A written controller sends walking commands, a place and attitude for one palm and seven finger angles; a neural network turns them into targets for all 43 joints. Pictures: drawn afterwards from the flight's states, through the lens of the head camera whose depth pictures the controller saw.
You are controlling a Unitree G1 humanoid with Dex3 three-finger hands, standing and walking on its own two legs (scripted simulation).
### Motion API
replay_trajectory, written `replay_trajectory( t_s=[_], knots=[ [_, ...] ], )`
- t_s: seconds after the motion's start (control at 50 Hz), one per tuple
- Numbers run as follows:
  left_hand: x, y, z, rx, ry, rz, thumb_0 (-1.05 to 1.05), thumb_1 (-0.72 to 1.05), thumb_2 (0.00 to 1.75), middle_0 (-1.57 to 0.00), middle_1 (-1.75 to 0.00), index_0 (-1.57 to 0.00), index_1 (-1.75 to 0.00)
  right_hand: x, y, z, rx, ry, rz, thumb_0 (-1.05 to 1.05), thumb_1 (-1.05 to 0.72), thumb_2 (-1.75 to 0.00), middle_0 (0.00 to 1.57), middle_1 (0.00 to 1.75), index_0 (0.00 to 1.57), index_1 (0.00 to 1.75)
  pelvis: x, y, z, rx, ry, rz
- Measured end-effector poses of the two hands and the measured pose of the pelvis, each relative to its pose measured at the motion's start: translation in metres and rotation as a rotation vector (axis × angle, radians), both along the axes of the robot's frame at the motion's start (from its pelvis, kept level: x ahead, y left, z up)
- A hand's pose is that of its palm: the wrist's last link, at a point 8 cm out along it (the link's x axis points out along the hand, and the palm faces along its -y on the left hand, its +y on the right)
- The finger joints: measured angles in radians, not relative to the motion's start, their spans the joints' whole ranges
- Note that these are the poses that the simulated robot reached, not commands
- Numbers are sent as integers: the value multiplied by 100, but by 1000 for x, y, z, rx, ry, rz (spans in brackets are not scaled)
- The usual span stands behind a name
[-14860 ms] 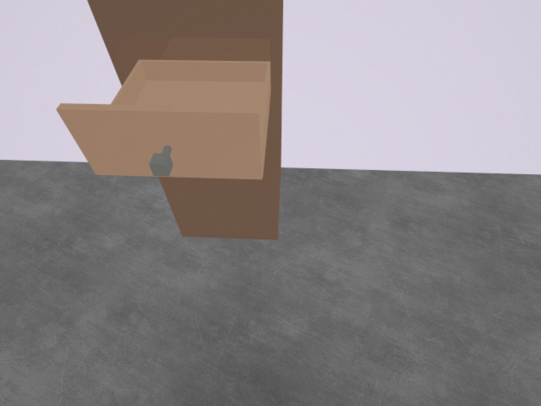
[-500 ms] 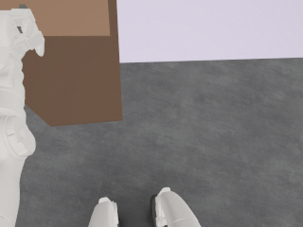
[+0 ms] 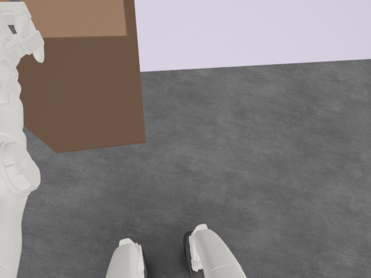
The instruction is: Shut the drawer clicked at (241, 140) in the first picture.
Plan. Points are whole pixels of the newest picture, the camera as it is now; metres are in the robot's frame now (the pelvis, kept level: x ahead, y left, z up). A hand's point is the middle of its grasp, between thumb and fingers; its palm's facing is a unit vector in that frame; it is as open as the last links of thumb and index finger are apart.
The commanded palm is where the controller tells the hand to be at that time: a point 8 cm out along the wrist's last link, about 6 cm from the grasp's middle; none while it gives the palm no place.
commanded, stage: pull the fist back off the drawer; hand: left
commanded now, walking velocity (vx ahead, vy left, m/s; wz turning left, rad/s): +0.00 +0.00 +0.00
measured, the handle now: (13, 13) +0.63 +0.23 +0.10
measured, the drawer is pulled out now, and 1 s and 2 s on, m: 0.00 0.00 0.00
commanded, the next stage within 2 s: draw the hand back to the body in 0.26 s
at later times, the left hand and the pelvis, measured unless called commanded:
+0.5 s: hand (23, 52) +0.52 +0.20 +0.11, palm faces +0.04 -1.00 -0.05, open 3.3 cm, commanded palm +0.47 +0.24 +0.12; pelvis +0.07 +0.00 +0.03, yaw -1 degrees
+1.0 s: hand out of the picture +0.37 +0.21 +0.17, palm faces +0.20 -0.96 -0.21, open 3.3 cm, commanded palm +0.33 +0.26 +0.18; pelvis +0.05 -0.01 +0.06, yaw +2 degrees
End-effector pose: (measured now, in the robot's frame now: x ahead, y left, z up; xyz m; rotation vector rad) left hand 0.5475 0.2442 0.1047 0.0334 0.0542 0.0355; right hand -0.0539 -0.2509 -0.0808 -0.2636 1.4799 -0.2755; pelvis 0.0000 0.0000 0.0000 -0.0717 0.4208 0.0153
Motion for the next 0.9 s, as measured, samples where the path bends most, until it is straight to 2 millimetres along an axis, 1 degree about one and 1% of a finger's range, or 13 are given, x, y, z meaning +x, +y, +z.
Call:
replay_trajectory(
  t_s=[0.08, 0.16, 0.26, 0.34, 0.44, 0.5, 0.6, 0.66, 0.72, 0.8, 0.88, 0.9],
  knots=[
    [-1, 0, 0, -3, -5, -3, 2, 89, 89, -144, -160, -150, -160, 12, 2, 2, 11, -11, -6, 0, -91, -89, 21, 30, 20, 30, 9, 2, 5, 4, -10, -11],
    [-6, 0, -1, -14, -19, -3, 2, 89, 90, -141, -160, -147, -160, 32, 3, 5, 25, -36, -10, 0, -91, -89, 21, 30, 20, 30, 24, 4, 12, 10, -23, -23],
    [-17, 1, -4, -17, -13, 1, 2, 89, 90, -140, -160, -143, -160, 69, 2, 7, 37, -94, -3, 0, -91, -89, 21, 30, 20, 30, 42, 5, 20, 15, -48, -26],
    [-23, 6, -5, -20, -18, 20, 2, 89, 90, -140, -160, -142, -160, 103, -1, 7, 39, -147, 16, 0, -91, -89, 21, 30, 20, 30, 52, 4, 23, 16, -64, -20],
    [-31, 12, 0, -5, -49, 19, 2, 90, 90, -140, -160, -141, -160, 138, -4, 8, 43, -207, 39, 0, -91, -89, 21, 30, 20, 30, 61, 3, 27, 19, -77, -16],
    [-46, 12, 10, 16, -73, -2, 2, 90, 90, -140, -160, -140, -160, 158, -4, 10, 57, -259, 41, 0, -91, -89, 21, 30, 20, 30, 67, 2, 32, 21, -93, -18],
    [-82, 14, 22, 1, -61, -11, 2, 90, 90, -140, -160, -140, -160, 192, 0, 18, 87, -358, 65, 0, -91, -89, 20, 30, 20, 30, 76, 1, 42, 29, -143, -12],
    [-102, 16, 26, -7, -48, 12, 2, 90, 90, -140, -160, -140, -160, 213, 2, 23, 95, -423, 93, 0, -91, -89, 21, 30, 20, 30, 76, -1, 45, 34, -177, 0],
    [-123, 18, 34, 6, -57, 24, 2, 90, 90, -140, -160, -140, -160, 232, 3, 30, 99, -492, 123, 0, -91, -89, 21, 30, 20, 30, 74, -3, 48, 38, -209, 7],
    [-150, 17, 49, 18, -88, 16, 2, 90, 90, -140, -160, -140, -160, 251, 5, 39, 104, -578, 161, 0, -91, -89, 21, 30, 20, 30, 69, -6, 52, 44, -252, 17],
    [-173, 17, 61, 12, -96, 10, 2, 90, 90, -140, -160, -140, -160, 262, 6, 48, 109, -653, 188, 0, -91, -89, 20, 30, 20, 30, 62, -9, 54, 51, -295, 25],
    [-178, 18, 64, 47, -86, 26, 2, 90, 90, -140, -160, -140, -160, 264, 7, 50, 110, -667, 192, 0, -91, -89, 20, 30, 20, 30, 60, -10, 55, 54, -308, 23]
  ],
)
